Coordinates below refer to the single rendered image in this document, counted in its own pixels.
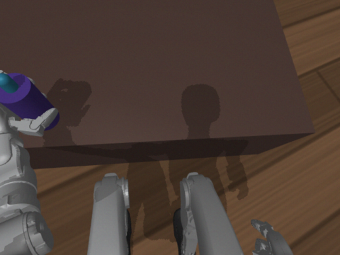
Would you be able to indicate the bottle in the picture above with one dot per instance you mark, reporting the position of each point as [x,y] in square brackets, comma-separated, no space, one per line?
[22,97]

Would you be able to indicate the right robot foot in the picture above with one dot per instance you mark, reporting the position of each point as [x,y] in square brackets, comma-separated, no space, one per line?
[178,230]

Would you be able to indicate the left robot hand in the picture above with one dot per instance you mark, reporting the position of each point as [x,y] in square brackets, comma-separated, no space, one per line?
[9,121]

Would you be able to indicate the right robot hand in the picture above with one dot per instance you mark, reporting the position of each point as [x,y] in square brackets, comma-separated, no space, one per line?
[275,244]

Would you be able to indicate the left robot arm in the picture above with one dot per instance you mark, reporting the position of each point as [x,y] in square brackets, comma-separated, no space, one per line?
[23,230]

